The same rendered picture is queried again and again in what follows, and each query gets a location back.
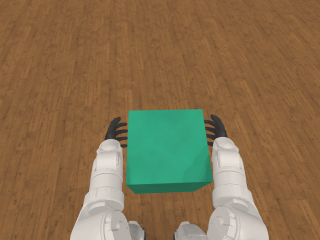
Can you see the carton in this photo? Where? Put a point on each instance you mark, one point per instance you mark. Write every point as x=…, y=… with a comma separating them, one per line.
x=167, y=151

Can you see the left robot upper arm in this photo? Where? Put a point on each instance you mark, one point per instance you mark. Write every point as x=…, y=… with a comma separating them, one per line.
x=110, y=224

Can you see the robot right forearm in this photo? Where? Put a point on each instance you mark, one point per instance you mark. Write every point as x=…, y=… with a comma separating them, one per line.
x=230, y=186

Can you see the right robot shin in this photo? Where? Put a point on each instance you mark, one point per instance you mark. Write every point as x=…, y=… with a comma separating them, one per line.
x=184, y=223

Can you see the right robot upper arm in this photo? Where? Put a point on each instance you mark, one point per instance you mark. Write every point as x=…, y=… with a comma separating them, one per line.
x=230, y=223

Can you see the robot left forearm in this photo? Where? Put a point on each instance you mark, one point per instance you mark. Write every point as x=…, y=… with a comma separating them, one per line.
x=105, y=190

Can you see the robot left thigh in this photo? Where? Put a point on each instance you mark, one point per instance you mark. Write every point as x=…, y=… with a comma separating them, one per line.
x=136, y=232

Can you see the robot right hand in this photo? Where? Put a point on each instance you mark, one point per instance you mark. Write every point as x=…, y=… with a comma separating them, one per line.
x=219, y=129

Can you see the robot left hand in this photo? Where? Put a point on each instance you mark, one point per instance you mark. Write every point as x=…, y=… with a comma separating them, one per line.
x=112, y=133

